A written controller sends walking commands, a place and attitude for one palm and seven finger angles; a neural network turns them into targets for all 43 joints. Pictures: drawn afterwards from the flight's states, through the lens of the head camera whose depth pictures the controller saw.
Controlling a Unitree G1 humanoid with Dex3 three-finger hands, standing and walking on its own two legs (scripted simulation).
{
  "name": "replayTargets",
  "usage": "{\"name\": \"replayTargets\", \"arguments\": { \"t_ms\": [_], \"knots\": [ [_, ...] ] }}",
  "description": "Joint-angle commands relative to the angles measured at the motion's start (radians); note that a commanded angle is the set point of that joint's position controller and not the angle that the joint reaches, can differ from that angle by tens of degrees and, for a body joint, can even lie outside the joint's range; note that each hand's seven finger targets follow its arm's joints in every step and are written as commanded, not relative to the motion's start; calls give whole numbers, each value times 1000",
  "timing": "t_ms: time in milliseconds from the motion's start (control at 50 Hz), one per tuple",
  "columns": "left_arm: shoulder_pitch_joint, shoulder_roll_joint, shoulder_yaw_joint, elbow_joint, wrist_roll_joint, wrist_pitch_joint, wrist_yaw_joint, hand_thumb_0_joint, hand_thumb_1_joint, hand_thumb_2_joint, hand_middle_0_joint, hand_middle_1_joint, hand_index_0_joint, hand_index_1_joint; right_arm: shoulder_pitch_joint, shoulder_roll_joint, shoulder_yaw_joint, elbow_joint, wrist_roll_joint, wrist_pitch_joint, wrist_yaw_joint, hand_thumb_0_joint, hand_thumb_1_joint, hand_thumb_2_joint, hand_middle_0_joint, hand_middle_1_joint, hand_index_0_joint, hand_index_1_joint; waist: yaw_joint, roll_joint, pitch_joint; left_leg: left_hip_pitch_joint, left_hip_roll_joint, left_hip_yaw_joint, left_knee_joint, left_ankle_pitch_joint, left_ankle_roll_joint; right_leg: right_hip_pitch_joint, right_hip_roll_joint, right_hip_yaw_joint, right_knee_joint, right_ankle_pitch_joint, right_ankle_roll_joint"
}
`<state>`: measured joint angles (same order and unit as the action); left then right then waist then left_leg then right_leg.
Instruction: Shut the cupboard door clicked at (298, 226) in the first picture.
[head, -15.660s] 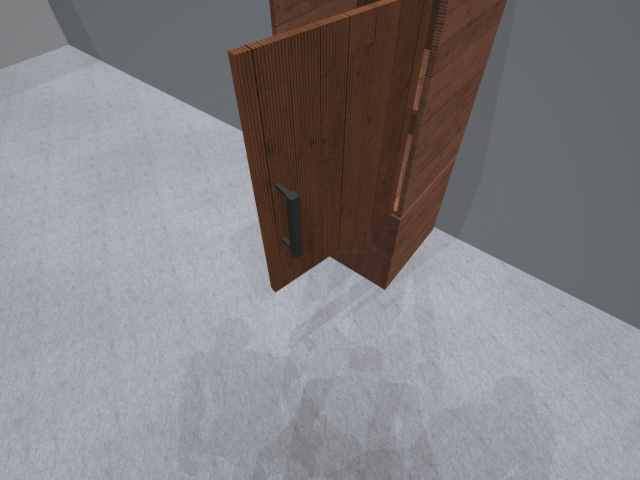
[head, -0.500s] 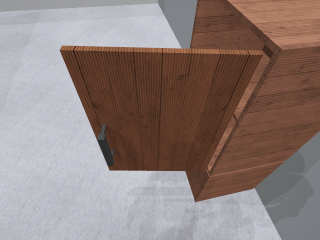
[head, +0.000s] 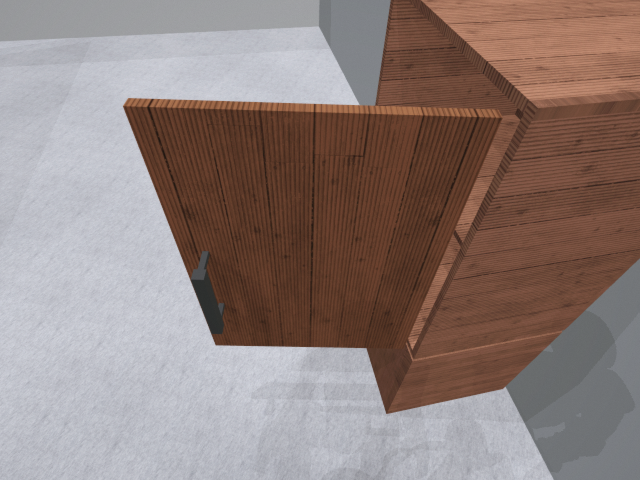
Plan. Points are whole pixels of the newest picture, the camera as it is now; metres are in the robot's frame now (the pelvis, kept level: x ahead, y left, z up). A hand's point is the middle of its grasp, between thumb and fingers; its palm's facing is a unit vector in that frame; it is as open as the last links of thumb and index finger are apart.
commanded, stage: come to a stop and stand still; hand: left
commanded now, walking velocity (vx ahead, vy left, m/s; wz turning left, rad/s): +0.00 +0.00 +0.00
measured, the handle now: (211, 294) +0.41 +0.22 -0.10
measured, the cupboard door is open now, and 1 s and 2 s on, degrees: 78 78 78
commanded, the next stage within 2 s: look again from close up in 0.54 s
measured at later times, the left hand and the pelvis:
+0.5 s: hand out of the picture +0.03 +0.20 -0.18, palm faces +0.00 -0.98 -0.21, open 7.4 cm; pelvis +0.01 +0.02 -0.01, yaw +0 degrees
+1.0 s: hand out of the picture +0.01 +0.19 -0.18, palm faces +0.01 -0.98 -0.18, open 7.4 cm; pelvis +0.03 +0.02 +0.00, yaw +0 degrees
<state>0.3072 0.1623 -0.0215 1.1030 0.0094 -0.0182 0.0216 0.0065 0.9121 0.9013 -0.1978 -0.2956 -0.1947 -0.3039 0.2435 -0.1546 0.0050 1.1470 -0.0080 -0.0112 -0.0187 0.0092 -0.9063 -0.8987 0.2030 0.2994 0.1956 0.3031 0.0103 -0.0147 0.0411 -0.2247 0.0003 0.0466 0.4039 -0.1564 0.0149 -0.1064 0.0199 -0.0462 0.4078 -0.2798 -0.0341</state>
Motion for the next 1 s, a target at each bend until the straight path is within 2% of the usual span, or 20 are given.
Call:
{"name": "replayTargets", "arguments": {
  "t_ms": [0,20,40,60,80,100,120,160,180,200,220,300,320,400,540,740,800,820,900,980],
  "knots": [
    [71,101,23,-21,-3,-11,11,0,900,900,-200,-300,-200,-300,34,-99,-12,-35,-4,-16,-11,0,-900,-900,200,300,200,300,-1,11,23,54,92,-100,-56,50,13,-106,-126,125,-119,54,-7],
    [78,96,23,-21,-1,-11,12,0,900,900,-200,-300,-200,-300,35,-90,-12,-30,-2,-16,-11,0,-900,-900,200,300,200,300,3,6,42,48,92,-95,-57,46,14,-109,-125,120,-123,57,-6],
    [134,86,20,3,24,-38,54,0,900,900,-200,-300,-200,-300,-32,-110,-10,-99,3,-29,-3,0,-900,-900,200,300,200,300,15,37,27,4,91,-69,171,148,-9,-107,-181,179,-97,506,25],
    [73,142,25,-52,10,-42,47,0,900,900,-200,-300,-200,-300,40,-59,-7,-124,1,-13,5,0,-900,-900,200,300,200,300,-48,-1,-34,-12,59,-71,148,-92,-3,-90,-221,189,-89,333,-12],
    [24,125,23,-73,7,-42,41,0,900,900,-200,-300,-200,-300,74,-69,-12,-118,-4,-7,7,0,-900,-900,200,300,200,300,-61,-2,-37,-5,61,-66,143,-98,-4,-128,-195,161,-81,128,-43],
    [21,113,22,-85,5,-40,37,0,900,900,-200,-300,-200,-300,84,-76,-12,-124,-6,-8,9,0,-900,-900,200,300,200,300,-61,46,-24,-1,67,-76,123,-46,0,-156,-167,149,-62,71,-54],
    [31,103,22,-87,6,-41,34,0,900,900,-200,-300,-200,-300,86,-68,-6,-124,-11,-19,8,0,-900,-900,200,300,200,300,-45,113,-21,9,70,-79,102,39,5,-144,-150,127,-32,151,-57],
    [55,97,20,-80,2,-31,31,0,900,900,-200,-300,-200,-300,87,-84,-2,-138,-6,-21,2,0,-900,-900,200,300,200,300,-30,60,-28,-10,86,-113,76,70,26,-105,-117,109,0,130,-41],
    [58,90,19,-79,1,-26,29,0,900,900,-200,-300,-200,-300,83,-88,-4,-145,-4,-20,0,0,-900,-900,200,300,200,300,-25,8,-2,-32,86,-118,61,44,30,-107,-110,102,-6,86,-35],
    [57,82,17,-78,2,-20,29,0,900,900,-200,-300,-200,-300,79,-96,-4,-146,-4,-18,-1,0,-900,-900,200,300,200,300,-23,-18,35,-48,84,-121,46,10,32,-125,-105,103,-14,36,-32],
    [62,79,18,-80,6,-19,27,0,900,900,-200,-300,-200,-300,73,-89,-3,-143,-5,-23,-1,0,-900,-900,200,300,200,300,-16,8,61,-56,80,-120,34,25,33,-135,-106,102,-16,46,-32],
    [67,85,18,-82,2,-9,25,0,900,900,-200,-300,-200,-300,75,-105,-3,-135,-5,-19,-1,0,-900,-900,200,300,200,300,-11,-7,58,-42,82,-132,0,-23,38,-130,-101,99,-15,-23,-23],
    [62,85,20,-85,4,-8,25,0,900,900,-200,-300,-200,-300,76,-99,-4,-133,-6,-20,-1,0,-900,-900,200,300,200,300,-9,-2,78,-56,80,-134,-10,-21,40,-130,-101,93,-15,-17,-23],
    [64,91,21,-81,2,-2,23,0,900,900,-200,-300,-200,-300,74,-113,-5,-121,-6,-21,-1,0,-900,-900,200,300,200,300,-4,19,51,-34,88,-143,-36,-36,45,-116,-101,90,-13,-21,-14],
    [67,102,23,-64,2,-7,23,0,900,900,-200,-300,-200,-300,68,-111,-5,-94,-3,-28,-5,0,-900,-900,200,300,200,300,-2,8,1,26,85,-115,-6,112,43,-79,-119,93,-16,101,-7],
    [74,103,20,-33,2,-5,24,0,900,900,-200,-300,-200,-300,50,-113,-6,-63,0,-27,-11,0,-900,-900,200,300,200,300,-3,14,-5,66,91,-107,-2,189,43,-64,-126,90,-25,167,0],
    [76,100,19,-25,1,-4,24,0,900,900,-200,-300,-200,-300,40,-115,-6,-60,0,-26,-12,0,-900,-900,200,300,200,300,-4,13,-7,81,93,-104,-7,182,41,-68,-128,91,-32,166,2],
    [76,103,20,-26,4,-6,24,0,900,900,-200,-300,-200,-300,38,-110,-7,-57,0,-26,-13,0,-900,-900,200,300,200,300,-3,-8,5,75,93,-105,-2,194,42,-64,-126,91,-35,191,2],
    [72,103,18,-20,2,-3,23,0,900,900,-200,-300,-200,-300,29,-119,-6,-55,0,-24,-12,0,-900,-900,200,300,200,300,-4,12,6,78,93,-107,-19,163,40,-69,-129,92,-42,151,5],
    [73,105,19,-17,3,-3,23,0,900,900,-200,-300,-200,-300,22,-121,-7,-53,0,-25,-12,0,-900,-900,200,300,200,300,-3,11,1,87,94,-106,-20,179,40,-62,-133,90,-47,170,7]
  ]
}}
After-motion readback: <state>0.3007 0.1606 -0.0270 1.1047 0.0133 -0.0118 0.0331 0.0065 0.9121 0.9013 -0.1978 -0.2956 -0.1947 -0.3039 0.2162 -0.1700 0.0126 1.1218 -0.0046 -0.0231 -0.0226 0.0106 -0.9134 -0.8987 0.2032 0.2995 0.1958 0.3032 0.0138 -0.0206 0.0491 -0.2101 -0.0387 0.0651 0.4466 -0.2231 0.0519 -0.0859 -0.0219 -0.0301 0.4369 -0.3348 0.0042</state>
